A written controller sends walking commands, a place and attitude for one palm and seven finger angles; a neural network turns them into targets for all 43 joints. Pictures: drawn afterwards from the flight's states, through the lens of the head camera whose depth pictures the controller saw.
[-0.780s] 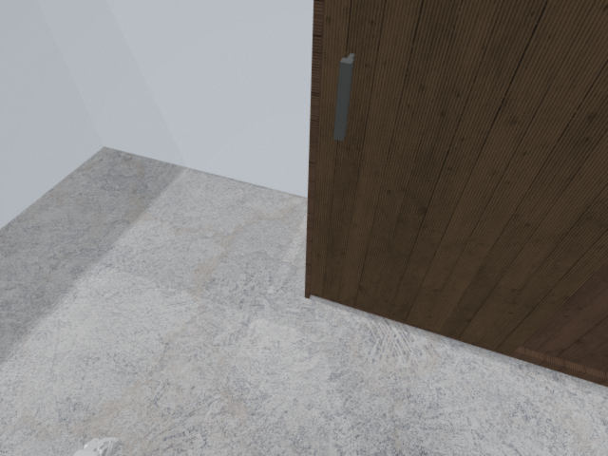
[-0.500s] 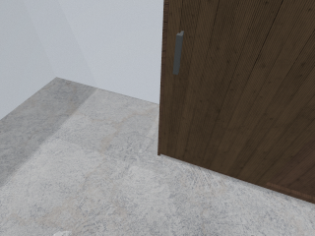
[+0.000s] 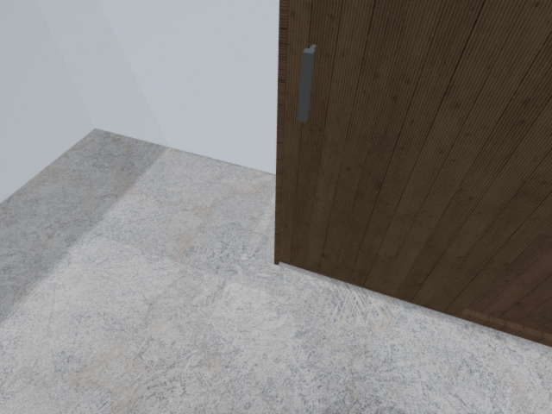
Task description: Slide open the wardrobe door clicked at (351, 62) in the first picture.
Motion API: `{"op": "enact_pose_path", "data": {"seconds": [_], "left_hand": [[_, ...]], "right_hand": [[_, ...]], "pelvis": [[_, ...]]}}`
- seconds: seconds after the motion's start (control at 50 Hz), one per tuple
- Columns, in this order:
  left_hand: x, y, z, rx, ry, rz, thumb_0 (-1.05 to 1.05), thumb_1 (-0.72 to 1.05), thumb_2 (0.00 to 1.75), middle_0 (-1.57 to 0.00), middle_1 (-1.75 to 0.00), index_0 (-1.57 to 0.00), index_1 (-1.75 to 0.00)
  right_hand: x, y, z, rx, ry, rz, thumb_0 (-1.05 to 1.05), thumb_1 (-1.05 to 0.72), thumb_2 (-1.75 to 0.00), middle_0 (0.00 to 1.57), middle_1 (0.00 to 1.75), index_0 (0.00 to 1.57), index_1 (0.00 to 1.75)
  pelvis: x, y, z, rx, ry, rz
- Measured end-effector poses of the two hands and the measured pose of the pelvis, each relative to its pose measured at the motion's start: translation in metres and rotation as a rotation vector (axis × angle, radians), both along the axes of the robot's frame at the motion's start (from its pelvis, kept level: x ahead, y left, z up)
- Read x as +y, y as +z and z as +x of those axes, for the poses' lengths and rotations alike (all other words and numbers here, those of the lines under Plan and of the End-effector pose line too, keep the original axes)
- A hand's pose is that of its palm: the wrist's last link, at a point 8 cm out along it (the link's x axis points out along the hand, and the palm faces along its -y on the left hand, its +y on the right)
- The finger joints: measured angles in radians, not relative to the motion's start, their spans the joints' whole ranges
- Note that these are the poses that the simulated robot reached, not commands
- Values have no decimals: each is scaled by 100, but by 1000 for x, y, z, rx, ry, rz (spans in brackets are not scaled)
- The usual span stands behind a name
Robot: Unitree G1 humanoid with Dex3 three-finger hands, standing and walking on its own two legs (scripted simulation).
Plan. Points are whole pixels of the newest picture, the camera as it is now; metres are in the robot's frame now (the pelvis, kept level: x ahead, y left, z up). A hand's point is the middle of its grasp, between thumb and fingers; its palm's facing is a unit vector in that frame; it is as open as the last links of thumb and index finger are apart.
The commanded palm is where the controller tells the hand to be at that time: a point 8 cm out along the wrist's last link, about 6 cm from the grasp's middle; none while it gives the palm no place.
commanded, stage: stand and wait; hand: left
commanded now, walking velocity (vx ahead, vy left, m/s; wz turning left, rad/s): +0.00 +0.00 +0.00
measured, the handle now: (308, 84) +0.79 -0.03 +0.09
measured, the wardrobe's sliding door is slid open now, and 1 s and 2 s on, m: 0.00 0.00 0.00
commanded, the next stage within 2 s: look at it before walking up in 0.04 s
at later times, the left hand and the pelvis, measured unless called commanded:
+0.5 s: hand out of the picture +0.09 +0.24 -0.15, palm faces -0.03 -0.94 -0.33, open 7.4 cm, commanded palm none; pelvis +0.01 +0.00 +0.00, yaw +0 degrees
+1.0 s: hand out of the picture +0.09 +0.23 -0.16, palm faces -0.06 -0.95 -0.32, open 7.4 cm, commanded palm none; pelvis +0.01 -0.01 +0.00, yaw -4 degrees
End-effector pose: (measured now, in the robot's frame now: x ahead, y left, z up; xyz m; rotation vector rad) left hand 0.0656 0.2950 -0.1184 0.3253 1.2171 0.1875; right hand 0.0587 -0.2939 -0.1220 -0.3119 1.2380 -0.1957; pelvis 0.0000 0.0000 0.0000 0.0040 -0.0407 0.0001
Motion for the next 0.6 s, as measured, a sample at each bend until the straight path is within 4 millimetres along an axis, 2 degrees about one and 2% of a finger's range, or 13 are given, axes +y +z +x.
{"op": "enact_pose_path", "data": {"seconds": [0.28, 0.6], "left_hand": [[-6, 2, 18, -40, -13, -10, 1, 90, 90, -20, -30, -21, -30], [-7, 1, 16, -12, -1, -9, 1, 90, 90, -20, -30, -21, -30]], "right_hand": [[1, 2, 16, -32, 14, 6, 1, -91, -90, 21, 30, 21, 30], [-2, 4, 28, -29, 22, 0, 1, -91, -90, 21, 30, 21, 30]], "pelvis": [[-2, 1, 3, 4, 2, 0], [-4, 2, 10, 8, 3, 0]]}}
